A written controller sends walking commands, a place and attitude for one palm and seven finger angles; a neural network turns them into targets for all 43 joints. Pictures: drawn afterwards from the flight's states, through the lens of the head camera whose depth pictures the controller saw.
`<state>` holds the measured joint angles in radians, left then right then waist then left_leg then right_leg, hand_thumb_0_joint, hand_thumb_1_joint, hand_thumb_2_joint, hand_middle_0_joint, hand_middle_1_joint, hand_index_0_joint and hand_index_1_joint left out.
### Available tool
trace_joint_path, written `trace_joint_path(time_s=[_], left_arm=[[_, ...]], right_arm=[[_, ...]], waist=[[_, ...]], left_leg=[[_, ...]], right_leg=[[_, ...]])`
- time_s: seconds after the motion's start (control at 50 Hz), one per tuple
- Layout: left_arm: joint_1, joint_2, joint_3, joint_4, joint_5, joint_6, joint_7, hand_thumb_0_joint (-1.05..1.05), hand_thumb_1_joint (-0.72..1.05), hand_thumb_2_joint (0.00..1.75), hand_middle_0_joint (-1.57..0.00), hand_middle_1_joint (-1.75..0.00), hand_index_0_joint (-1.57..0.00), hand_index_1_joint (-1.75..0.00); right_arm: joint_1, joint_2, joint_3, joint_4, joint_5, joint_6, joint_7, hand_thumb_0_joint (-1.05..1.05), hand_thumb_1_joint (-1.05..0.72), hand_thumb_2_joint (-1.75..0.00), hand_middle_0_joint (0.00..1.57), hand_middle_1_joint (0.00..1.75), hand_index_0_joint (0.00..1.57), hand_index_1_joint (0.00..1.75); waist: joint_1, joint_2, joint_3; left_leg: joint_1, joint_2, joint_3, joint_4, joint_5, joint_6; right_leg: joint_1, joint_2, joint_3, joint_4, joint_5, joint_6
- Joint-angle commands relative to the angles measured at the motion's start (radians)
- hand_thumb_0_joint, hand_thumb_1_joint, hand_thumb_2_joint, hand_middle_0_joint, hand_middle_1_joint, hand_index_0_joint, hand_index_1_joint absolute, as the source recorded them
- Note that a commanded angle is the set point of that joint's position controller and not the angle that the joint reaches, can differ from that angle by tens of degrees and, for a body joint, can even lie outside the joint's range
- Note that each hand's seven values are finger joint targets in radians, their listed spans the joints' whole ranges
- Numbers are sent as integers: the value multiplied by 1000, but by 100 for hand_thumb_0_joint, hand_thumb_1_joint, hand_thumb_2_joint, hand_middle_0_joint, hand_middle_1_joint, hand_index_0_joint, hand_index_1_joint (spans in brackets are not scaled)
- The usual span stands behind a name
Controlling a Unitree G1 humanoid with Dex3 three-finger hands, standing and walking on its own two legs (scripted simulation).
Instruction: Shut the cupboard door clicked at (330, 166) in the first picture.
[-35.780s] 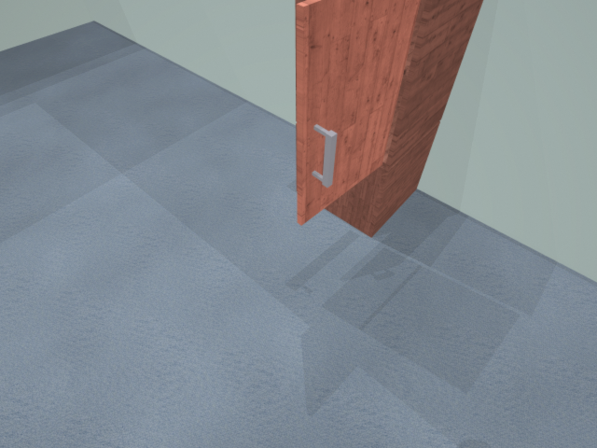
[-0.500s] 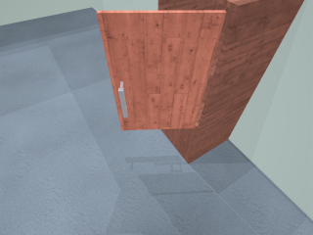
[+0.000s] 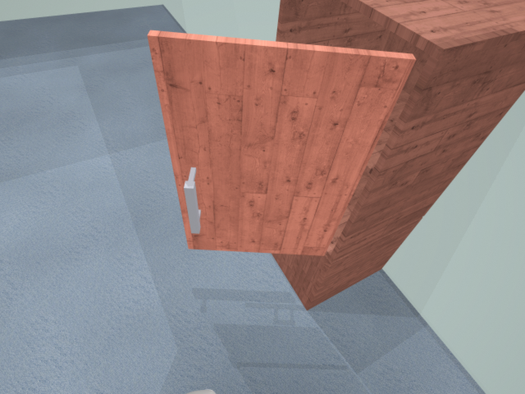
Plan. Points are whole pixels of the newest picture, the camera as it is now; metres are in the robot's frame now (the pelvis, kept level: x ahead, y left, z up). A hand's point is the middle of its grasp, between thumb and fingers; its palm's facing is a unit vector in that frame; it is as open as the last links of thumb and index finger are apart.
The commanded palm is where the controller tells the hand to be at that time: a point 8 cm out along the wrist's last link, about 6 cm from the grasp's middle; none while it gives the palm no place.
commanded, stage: come to a stop and stand still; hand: left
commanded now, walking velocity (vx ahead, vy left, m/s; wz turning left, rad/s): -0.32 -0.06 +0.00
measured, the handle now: (194, 202) +0.49 +0.18 -0.08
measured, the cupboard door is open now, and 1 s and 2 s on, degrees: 60 60 60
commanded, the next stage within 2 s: look again from close up in 1.16 s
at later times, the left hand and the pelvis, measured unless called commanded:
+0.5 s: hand out of the picture +0.09 +0.14 -0.15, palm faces +0.02 -0.97 -0.25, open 7.3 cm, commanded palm none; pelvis +0.04 -0.05 +0.01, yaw +0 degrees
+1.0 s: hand out of the picture +0.01 +0.21 -0.15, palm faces +0.01 -0.96 -0.28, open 7.4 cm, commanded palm none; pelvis +0.00 +0.01 +0.01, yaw -1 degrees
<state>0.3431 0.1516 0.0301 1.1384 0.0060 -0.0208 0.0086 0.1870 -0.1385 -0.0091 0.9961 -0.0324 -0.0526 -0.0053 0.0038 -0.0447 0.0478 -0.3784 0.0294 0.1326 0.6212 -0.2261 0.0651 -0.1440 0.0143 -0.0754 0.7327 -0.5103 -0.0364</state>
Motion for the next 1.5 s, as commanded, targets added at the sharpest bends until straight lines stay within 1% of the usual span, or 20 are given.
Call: trace_joint_path(time_s=[0.0,0.08,0.2,0.28,0.3,0.34,0.36,0.44,0.52,0.58,0.64,0.66,0.7,0.72,0.74,0.76,0.84,0.94,1.28,1.48], left_arm=[[-43,82,10,-103,15,-5,9,0,90,90,-20,-30,-20,-30],[15,31,8,-78,5,36,13,0,90,90,-20,-30,-20,-30],[-24,79,31,-124,22,69,14,0,90,90,-20,-30,-20,-30],[8,104,37,-137,20,55,17,0,90,90,-20,-30,-20,-30],[10,137,40,-144,24,42,19,0,90,90,-20,-30,-20,-30],[-48,237,45,-162,27,24,21,0,90,90,-20,-30,-20,-30],[-72,240,41,-172,28,24,21,0,90,90,-20,-30,-20,-30],[-108,217,47,-178,26,22,35,0,90,90,-20,-30,-20,-30],[-72,233,60,-178,28,24,41,0,90,90,-20,-30,-20,-30],[-69,238,63,-173,29,28,40,0,90,90,-20,-30,-20,-30],[-121,216,56,-175,14,35,36,0,90,90,-20,-30,-20,-30],[-62,201,28,-177,3,14,77,0,90,90,-20,-30,-20,-30],[-96,161,11,-218,6,33,55,0,90,90,-20,-30,-20,-30],[-82,141,13,-220,11,29,51,0,90,90,-20,-30,-20,-30],[-110,147,6,-218,20,42,44,0,90,90,-20,-30,-20,-30],[-103,148,1,-211,23,49,36,0,90,90,-20,-30,-20,-30],[-54,134,-10,-202,23,36,19,0,90,90,-20,-30,-20,-30],[-42,151,-12,-201,21,27,18,0,90,90,-20,-30,-20,-30],[-53,167,-16,-125,8,4,20,0,90,90,-20,-30,-20,-30],[-92,163,-15,-107,6,2,24,0,90,90,-20,-30,-20,-30]], right_arm=[[195,-179,-32,9,6,16,-37,0,-90,-90,20,30,20,30],[72,-151,-18,-8,7,22,-53,0,-90,-90,20,30,20,30],[35,-195,-52,-8,9,61,-49,0,-90,-90,20,30,20,30],[3,-202,-67,-23,16,75,-35,0,-90,-90,20,30,20,30],[13,-175,-64,-26,20,77,-31,0,-90,-90,20,30,20,30],[60,-108,-57,-39,30,90,-17,0,-90,-90,20,30,20,30],[50,-106,-60,-39,28,103,-16,0,-90,-90,20,30,20,30],[38,-133,-58,-39,28,103,-16,0,-90,-90,20,30,20,30],[5,-127,-49,-59,29,93,-10,0,-90,-90,20,30,20,30],[20,-122,-45,-60,31,87,-11,0,-90,-90,20,30,20,30],[116,-123,-42,-21,28,74,-11,0,-90,-90,20,30,20,30],[68,-195,-64,-93,33,52,-13,0,-90,-90,20,30,20,30],[36,-186,-54,-148,4,49,-8,0,-90,-90,20,30,20,30],[35,-196,-50,-152,0,58,-12,0,-90,-90,20,30,20,30],[23,-179,-46,-169,6,55,-10,0,-90,-90,20,30,20,30],[8,-180,-40,-179,10,56,-11,0,-90,-90,20,30,20,30],[32,-192,-35,-186,12,47,-7,0,-90,-90,20,30,20,30],[71,-197,-38,-163,12,41,-5,0,-90,-90,20,30,20,30],[116,-190,-13,-20,19,11,-19,0,-90,-90,20,30,20,30],[122,-162,-9,31,17,15,-23,0,-90,-90,20,30,20,30]], waist=[[-50,213,12],[11,109,-78],[5,176,-37],[32,176,-74],[33,89,-59],[0,-137,-73],[6,-85,-72],[8,-151,-86],[44,-149,-135],[43,-164,-145],[-11,-109,-138],[-21,183,-227],[8,382,-155],[14,283,-95],[5,339,-11],[15,287,65],[18,47,79],[3,26,42],[-1,56,-27],[-5,39,-31]], left_leg=[[214,352,-432,-353,301,147],[174,274,-212,-302,570,98],[99,286,-207,-276,409,107],[101,204,-156,-168,326,35],[85,137,-125,-102,217,-9],[50,-23,-41,119,-256,-88],[65,-26,-92,241,-349,-84],[-71,-20,-154,396,-311,-97],[-78,-32,-132,256,-297,-115],[-2,-39,-108,61,-241,-116],[250,-30,-94,-250,43,-103],[246,45,-65,-151,80,-96],[156,133,-183,-201,186,-27],[104,161,-184,-186,188,-2],[40,133,-221,-248,119,-7],[-26,136,-232,-290,1,-2],[-21,93,-232,-322,-210,-6],[37,77,-227,-350,-269,-8],[190,71,-158,-300,112,-22],[214,69,-136,-274,143,-36]], right_leg=[[-363,-77,93,383,-15,7],[-176,-79,79,113,79,56],[-149,-47,36,33,117,49],[-54,-42,37,-187,377,45],[-48,-85,125,-274,518,23],[-93,-371,361,-399,747,-129],[-135,-396,365,-420,731,-177],[15,-343,285,-334,987,-180],[140,-331,262,-307,1029,-163],[132,-316,261,-290,978,-147],[-37,-242,205,-245,673,-53],[30,-203,166,-148,740,-16],[-102,-105,65,-93,294,2],[-122,-79,36,-127,227,9],[-133,-62,20,-114,164,17],[-139,-56,23,-109,148,18],[-140,-63,85,-194,222,11],[-153,-68,123,-229,217,12],[-75,-115,144,-269,428,15],[-51,-124,148,-281,508,11]])
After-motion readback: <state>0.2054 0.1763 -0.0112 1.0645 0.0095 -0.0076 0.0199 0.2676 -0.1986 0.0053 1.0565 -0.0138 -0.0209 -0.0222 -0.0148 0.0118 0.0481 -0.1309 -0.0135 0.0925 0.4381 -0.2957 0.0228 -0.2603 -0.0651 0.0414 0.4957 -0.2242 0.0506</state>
